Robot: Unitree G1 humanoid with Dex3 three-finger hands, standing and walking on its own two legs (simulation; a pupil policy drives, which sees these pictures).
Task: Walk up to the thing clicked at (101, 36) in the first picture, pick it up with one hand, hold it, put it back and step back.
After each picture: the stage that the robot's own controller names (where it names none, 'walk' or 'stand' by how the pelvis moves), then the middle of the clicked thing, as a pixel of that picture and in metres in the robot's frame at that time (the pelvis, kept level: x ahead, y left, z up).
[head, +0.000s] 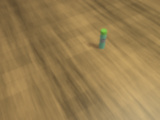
stand; (102, 39) +1.43 -0.23 -0.65
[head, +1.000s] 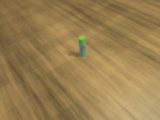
walk; (82, 46) +1.31 +0.12 -0.63
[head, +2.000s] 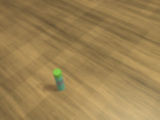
walk; (59, 80) +0.81 +0.27 -0.64
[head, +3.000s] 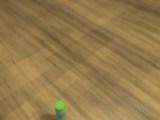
walk; (60, 112) +0.54 +0.17 -0.63
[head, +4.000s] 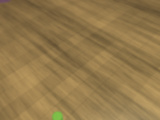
stand; out of the picture +0.48 +0.19 -0.65
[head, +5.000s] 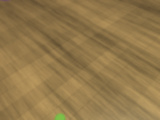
stand; out of the picture +0.45 +0.17 -0.65
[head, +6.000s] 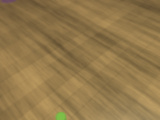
stand; out of the picture +0.47 +0.18 -0.66
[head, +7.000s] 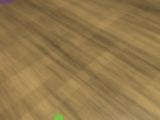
stand; out of the picture +0.46 +0.19 -0.66
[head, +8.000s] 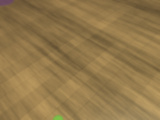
stand; out of the picture +0.46 +0.19 -0.66
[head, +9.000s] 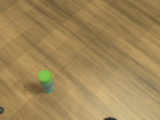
go down; (46, 82) +0.50 +0.18 -0.49
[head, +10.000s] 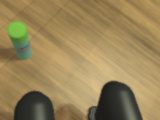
go down; (21, 43) +0.55 +0.21 -0.26
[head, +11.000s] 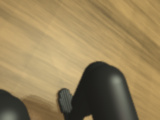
close in; out of the picture +0.54 +0.26 -0.18
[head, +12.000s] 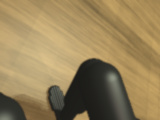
close; out of the picture +0.53 +0.28 -0.18
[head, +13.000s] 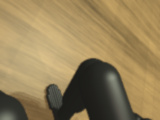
lift; out of the picture +0.49 +0.24 -0.19
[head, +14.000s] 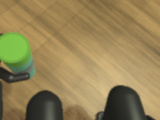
lift; (20, 62) +0.39 +0.21 -0.04
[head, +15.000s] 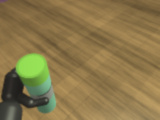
hold; (40, 88) +0.31 +0.15 +0.09
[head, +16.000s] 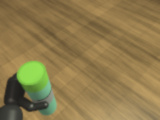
hold; (41, 92) +0.31 +0.15 +0.03
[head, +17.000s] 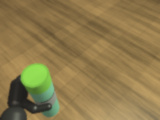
hold; (44, 94) +0.31 +0.14 +0.02
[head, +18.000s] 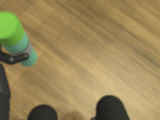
crouch; (18, 45) +0.47 +0.17 -0.04
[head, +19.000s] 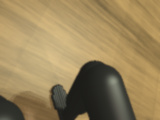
lower; out of the picture +0.49 +0.23 -0.19
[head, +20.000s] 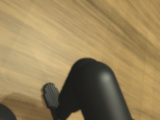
lower; out of the picture +0.50 +0.26 -0.19
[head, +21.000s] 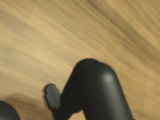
lower; out of the picture +0.50 +0.26 -0.19
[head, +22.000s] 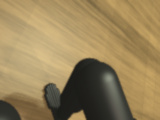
lower; out of the picture +0.50 +0.26 -0.19
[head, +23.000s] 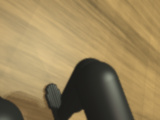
loosen; out of the picture +0.50 +0.23 -0.19
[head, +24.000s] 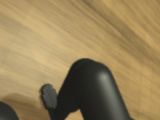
withdraw; out of the picture +0.50 +0.24 -0.20
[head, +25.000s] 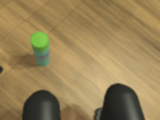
walk; (41, 51) +0.52 +0.16 -0.27
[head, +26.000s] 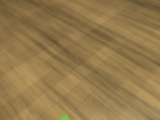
stand; out of the picture +0.44 +0.12 -0.59
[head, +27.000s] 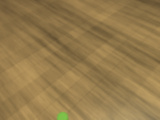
stand; out of the picture +0.44 +0.14 -0.60
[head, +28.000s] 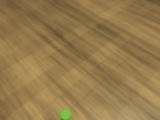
stand; out of the picture +0.44 +0.13 -0.61
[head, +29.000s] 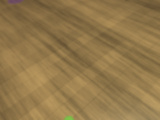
walk; out of the picture +0.45 +0.14 -0.66
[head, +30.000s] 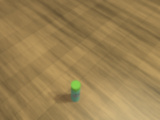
walk; (75, 91) +0.58 +0.04 -0.63
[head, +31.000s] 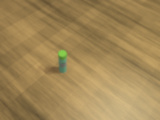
walk; (62, 62) +0.87 +0.13 -0.64
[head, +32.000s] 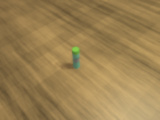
stand; (76, 58) +1.09 +0.13 -0.64
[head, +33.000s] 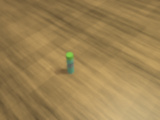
stand; (70, 63) +1.08 +0.15 -0.66
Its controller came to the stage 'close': yes
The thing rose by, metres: 0.69
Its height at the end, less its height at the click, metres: +0.00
